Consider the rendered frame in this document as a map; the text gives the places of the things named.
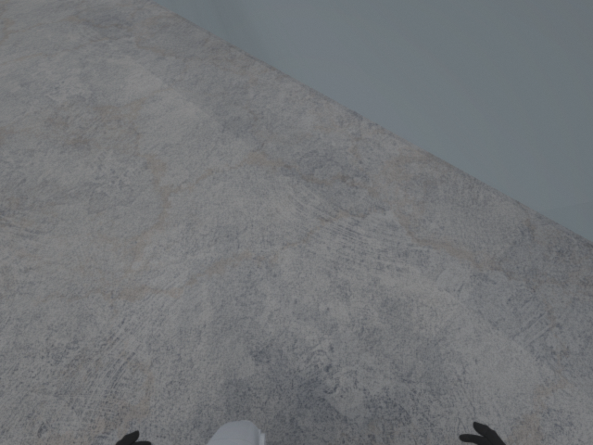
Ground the robot right hand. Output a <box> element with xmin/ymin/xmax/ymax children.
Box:
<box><xmin>459</xmin><ymin>422</ymin><xmax>506</xmax><ymax>445</ymax></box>

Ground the robot left thigh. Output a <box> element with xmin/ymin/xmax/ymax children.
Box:
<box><xmin>207</xmin><ymin>421</ymin><xmax>266</xmax><ymax>445</ymax></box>

